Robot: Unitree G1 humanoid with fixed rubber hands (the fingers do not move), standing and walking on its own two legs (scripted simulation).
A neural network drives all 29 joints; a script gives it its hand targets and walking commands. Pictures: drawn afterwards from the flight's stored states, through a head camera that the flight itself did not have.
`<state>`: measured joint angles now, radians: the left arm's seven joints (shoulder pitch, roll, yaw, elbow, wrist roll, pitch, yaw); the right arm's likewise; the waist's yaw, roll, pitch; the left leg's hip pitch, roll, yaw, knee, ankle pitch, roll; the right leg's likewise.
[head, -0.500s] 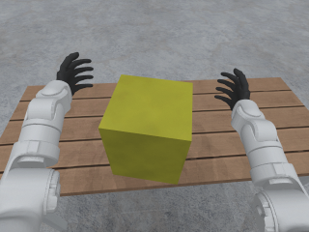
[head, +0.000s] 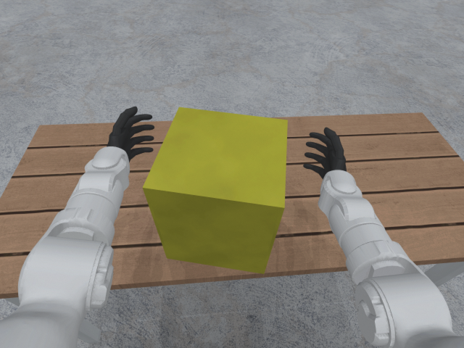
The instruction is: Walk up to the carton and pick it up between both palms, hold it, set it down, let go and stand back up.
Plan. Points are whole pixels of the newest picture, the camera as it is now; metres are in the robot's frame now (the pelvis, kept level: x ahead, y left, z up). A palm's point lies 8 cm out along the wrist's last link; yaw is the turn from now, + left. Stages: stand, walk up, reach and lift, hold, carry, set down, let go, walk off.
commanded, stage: reach and lift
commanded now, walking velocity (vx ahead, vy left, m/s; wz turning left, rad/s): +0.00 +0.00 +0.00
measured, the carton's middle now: (223, 193) +0.42 -0.02 +0.01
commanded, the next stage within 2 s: none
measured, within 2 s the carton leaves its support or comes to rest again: neither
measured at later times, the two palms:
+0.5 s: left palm (129, 172) +0.46 +0.15 +0.05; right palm (321, 190) +0.38 -0.21 +0.03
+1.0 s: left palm (144, 175) +0.46 +0.13 +0.05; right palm (305, 190) +0.39 -0.18 +0.03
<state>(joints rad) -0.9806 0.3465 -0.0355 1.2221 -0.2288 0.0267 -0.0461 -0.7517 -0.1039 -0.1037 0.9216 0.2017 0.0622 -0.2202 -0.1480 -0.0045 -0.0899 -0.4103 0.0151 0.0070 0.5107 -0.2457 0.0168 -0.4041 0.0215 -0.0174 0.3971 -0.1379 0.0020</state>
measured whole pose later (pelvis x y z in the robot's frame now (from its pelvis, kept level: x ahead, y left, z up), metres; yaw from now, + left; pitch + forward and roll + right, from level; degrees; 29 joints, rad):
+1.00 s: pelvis -0.01 +0.00 -0.02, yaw +1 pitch +20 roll -2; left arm -1.02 0.23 0.05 1.39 -0.07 -0.29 -0.02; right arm -0.83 0.02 -0.32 1.16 -0.01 -0.28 -0.24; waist -0.15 0.00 -0.19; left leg -0.75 0.01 -0.04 0.69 -0.28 0.01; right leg -0.73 0.02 -0.06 0.58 -0.19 -0.01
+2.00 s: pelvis +0.02 +0.01 +0.01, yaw +2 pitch +9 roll -2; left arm -0.84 0.05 0.38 1.23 0.33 -0.31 -0.05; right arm -0.62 0.13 -0.67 1.03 -0.40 -0.43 -0.18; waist -0.10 -0.03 -0.04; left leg -0.36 0.00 -0.01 0.42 -0.23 0.03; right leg -0.32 0.01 -0.06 0.26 -0.11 0.01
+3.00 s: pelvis +0.01 +0.00 +0.01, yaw +1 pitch +12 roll -2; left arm -0.89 0.08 0.19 1.30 0.15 -0.38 0.03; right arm -0.65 0.03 -0.42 1.11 -0.19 -0.48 -0.24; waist -0.06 -0.01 -0.13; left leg -0.41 0.02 0.01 0.40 -0.19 0.02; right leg -0.39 0.01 -0.05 0.26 -0.08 0.00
